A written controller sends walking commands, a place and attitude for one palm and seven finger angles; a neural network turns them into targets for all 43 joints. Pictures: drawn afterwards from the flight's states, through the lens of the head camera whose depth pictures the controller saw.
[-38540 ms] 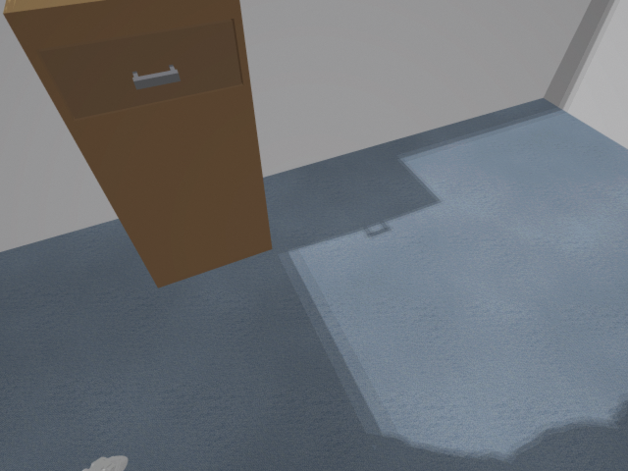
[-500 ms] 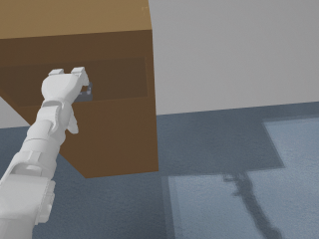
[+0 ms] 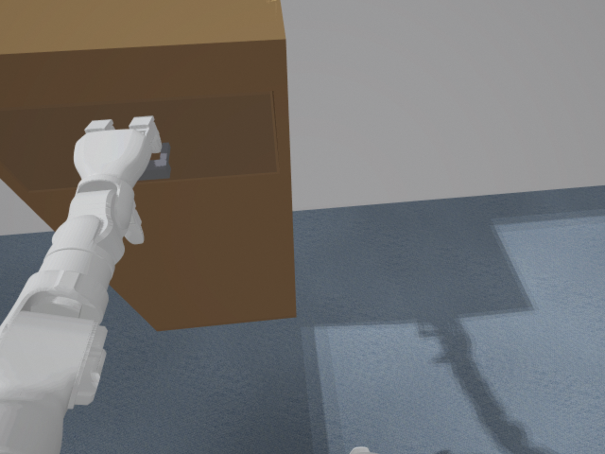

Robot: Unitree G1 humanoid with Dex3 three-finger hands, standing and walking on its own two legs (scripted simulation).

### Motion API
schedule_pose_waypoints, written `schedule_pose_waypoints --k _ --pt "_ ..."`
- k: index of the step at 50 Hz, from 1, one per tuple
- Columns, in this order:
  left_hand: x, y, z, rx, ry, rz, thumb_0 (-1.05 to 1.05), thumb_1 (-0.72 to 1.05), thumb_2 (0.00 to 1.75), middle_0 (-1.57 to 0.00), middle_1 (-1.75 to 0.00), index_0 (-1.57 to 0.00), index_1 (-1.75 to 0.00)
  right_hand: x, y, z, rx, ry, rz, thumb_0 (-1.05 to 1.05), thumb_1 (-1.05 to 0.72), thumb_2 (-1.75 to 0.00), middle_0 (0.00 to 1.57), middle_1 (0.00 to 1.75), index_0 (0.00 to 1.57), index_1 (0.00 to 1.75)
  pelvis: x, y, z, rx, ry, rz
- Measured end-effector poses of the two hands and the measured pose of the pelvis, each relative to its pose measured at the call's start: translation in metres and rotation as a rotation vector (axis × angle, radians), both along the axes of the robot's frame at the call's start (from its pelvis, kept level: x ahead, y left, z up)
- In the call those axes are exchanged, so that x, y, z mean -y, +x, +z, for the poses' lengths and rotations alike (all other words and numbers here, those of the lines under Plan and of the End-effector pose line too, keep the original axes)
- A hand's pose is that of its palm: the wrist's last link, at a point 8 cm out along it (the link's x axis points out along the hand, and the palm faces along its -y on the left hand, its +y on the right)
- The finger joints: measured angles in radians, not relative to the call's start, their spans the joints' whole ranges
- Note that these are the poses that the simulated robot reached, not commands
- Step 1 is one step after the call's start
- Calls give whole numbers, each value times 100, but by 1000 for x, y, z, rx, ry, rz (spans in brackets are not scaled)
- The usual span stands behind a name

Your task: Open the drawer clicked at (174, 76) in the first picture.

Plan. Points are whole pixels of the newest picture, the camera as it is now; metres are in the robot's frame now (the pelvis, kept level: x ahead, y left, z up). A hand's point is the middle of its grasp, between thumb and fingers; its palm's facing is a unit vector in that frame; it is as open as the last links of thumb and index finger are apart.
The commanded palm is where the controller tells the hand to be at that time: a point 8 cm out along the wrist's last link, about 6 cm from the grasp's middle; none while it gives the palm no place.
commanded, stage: lower the fingers behind the handle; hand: left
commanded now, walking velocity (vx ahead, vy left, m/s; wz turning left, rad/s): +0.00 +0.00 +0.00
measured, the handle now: (135, 161) +0.52 +0.24 +0.06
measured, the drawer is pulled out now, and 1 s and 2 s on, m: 0.00 0.00 0.00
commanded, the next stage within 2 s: lift the hand off the handle in 0.40 s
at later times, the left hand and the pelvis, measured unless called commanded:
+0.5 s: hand (131, 181) +0.48 +0.24 +0.07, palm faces -0.02 +0.02 -1.00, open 13.7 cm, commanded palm +0.46 +0.23 +0.09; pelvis -0.01 +0.00 -0.01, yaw +0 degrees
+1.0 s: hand (130, 180) +0.48 +0.24 +0.07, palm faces -0.03 +0.03 -1.00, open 13.7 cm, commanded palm +0.47 +0.23 +0.12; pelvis -0.03 +0.00 -0.01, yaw +1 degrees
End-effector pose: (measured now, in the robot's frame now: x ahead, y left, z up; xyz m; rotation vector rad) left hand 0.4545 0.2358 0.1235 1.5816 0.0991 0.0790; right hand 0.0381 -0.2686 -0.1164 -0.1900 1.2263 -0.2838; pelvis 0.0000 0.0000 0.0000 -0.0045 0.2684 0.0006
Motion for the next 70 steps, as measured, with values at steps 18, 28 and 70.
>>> schedule_pose_waypoints --k 18,28,70 --pt "1 1 0 -1 10 12 0 -49 30 -32 -123 -30 -129 -2 -21 -5 -34 -4 -5 1 -90 -90 20 30 20 30 -1 -10 -5 -13 -3 6" --pt "2 1 0 1 14 13 0 -49 30 -32 -123 -30 -130 -3 -25 -7 -33 -4 5 1 -90 -90 20 30 20 30 -2 -14 -8 -23 -4 10" --pt "-4 5 20 -27 -22 -45 0 -49 30 -43 -122 -42 -122 -11 -23 3 -28 -13 -15 1 -90 -90 20 30 21 30 -9 -2 6 25 -10 15"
